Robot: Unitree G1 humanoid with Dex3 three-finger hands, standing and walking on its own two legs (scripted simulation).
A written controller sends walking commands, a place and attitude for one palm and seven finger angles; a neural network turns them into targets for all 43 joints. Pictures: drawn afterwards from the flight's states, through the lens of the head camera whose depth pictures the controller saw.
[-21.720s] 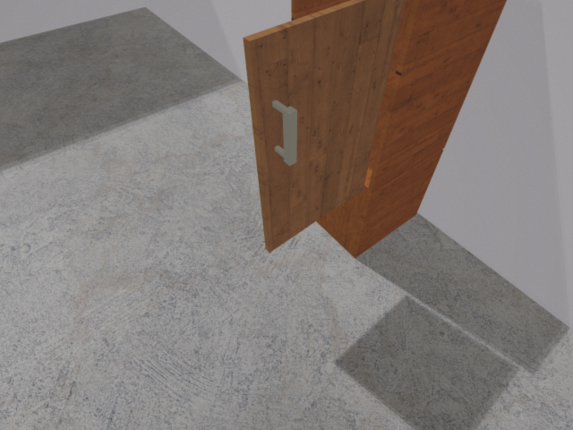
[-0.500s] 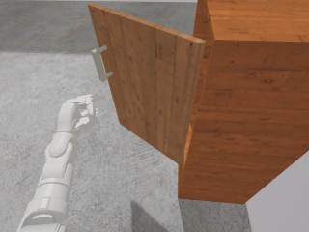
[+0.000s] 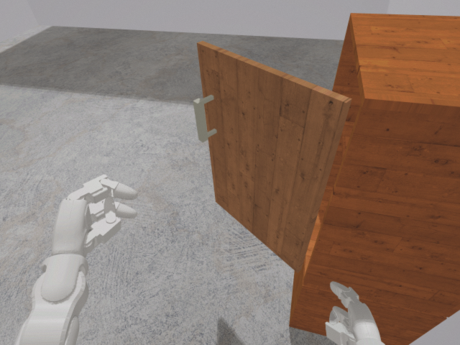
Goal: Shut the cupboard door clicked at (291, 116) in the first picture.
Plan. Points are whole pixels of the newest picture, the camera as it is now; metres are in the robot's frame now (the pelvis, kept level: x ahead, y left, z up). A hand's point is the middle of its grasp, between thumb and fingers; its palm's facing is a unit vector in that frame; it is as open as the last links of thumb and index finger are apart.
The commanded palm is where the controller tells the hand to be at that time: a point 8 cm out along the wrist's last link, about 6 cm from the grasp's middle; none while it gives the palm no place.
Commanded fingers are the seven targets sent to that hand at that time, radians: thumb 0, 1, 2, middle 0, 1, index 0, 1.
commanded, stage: draw the hand back to the body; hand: left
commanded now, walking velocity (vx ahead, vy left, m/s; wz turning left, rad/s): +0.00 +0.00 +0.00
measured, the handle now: (206, 118) +0.65 +0.14 +0.06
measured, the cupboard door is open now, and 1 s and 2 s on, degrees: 57 57 57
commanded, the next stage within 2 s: step back with the hand held close in 0.70 s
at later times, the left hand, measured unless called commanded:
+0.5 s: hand (40, 260) +0.17 +0.27 +0.15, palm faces +0.47 -0.78 -0.41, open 7.1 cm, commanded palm +0.13 +0.30 +0.17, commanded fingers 0.00 0.90 0.90 -0.20 -0.30 -0.20 -0.30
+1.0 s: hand (49, 251) +0.19 +0.27 +0.15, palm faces +0.43 -0.78 -0.45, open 7.4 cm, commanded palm +0.14 +0.30 +0.17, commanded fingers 0.00 0.90 0.90 -0.20 -0.30 -0.20 -0.30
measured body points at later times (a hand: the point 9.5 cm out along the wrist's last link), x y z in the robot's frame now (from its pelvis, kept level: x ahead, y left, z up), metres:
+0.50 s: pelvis -0.01 +0.00 +0.00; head -0.03 -0.03 +0.45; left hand +0.14 +0.31 +0.18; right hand +0.18 -0.23 -0.09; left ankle -0.02 +0.07 -0.74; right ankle -0.02 -0.09 -0.74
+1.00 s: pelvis -0.01 +0.00 +0.00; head -0.02 -0.02 +0.45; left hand +0.16 +0.31 +0.18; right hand +0.17 -0.24 -0.10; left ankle -0.02 +0.07 -0.74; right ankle -0.02 -0.09 -0.74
